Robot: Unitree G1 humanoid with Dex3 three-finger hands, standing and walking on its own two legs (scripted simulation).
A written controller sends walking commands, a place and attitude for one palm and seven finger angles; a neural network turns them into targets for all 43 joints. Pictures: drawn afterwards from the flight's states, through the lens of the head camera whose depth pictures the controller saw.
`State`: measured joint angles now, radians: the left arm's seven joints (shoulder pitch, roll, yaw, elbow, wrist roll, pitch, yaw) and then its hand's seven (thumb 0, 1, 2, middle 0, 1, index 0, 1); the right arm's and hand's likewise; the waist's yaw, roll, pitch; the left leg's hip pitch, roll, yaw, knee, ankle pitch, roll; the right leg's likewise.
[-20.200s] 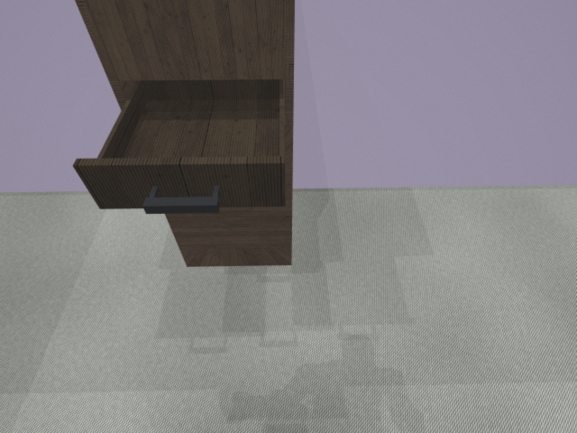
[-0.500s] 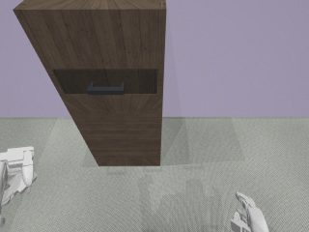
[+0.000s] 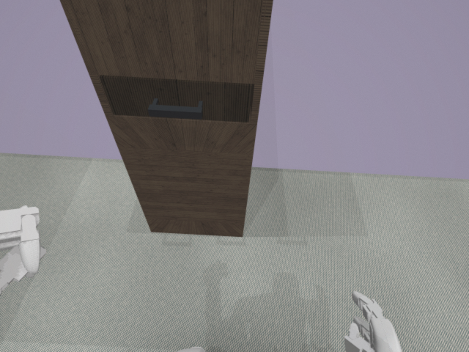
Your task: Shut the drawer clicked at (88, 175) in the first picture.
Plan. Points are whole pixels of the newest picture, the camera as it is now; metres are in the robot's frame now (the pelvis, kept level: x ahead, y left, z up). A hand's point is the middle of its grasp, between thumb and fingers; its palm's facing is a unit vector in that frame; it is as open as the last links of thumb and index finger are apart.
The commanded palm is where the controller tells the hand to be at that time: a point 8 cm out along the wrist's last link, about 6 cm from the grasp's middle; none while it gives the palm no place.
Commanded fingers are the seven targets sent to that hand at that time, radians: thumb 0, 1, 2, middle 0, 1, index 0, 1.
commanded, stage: step back with the hand held close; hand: left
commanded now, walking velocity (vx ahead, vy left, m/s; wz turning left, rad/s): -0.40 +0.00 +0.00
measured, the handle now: (177, 107) +0.68 +0.18 +0.00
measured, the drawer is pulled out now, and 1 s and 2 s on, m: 0.00 0.00 0.00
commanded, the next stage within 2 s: stop stepping back and stand still in 0.56 s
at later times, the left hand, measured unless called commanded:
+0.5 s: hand out of the picture +0.13 +0.26 +0.19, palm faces +0.38 -0.81 -0.44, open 3.3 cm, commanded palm +0.07 +0.29 +0.19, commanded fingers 0.00 0.90 0.90 -1.40 -1.60 -1.40 -1.60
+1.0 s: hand out of the picture +0.04 +0.25 +0.18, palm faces +0.29 -0.85 -0.44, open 3.3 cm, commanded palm +0.01 +0.29 +0.19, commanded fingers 0.00 0.90 0.90 -1.40 -1.60 -1.40 -1.60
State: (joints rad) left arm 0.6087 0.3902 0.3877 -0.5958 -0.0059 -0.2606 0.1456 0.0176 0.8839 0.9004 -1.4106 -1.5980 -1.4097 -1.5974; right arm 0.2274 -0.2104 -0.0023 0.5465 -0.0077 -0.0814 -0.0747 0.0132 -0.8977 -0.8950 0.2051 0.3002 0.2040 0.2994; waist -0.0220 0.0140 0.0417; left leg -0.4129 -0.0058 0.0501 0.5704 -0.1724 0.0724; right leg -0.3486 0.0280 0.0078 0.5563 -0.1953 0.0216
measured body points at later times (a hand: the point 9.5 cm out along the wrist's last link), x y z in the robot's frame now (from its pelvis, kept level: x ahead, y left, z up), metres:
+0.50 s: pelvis -0.07 +0.01 +0.00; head -0.04 +0.05 +0.45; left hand +0.11 +0.30 +0.21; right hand +0.10 -0.22 -0.07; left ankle +0.07 +0.08 -0.73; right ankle -0.14 -0.14 -0.67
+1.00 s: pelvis -0.15 +0.03 +0.00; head -0.17 +0.06 +0.45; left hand +0.02 +0.30 +0.20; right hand -0.06 -0.25 -0.07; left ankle -0.08 +0.11 -0.72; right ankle -0.21 -0.12 -0.73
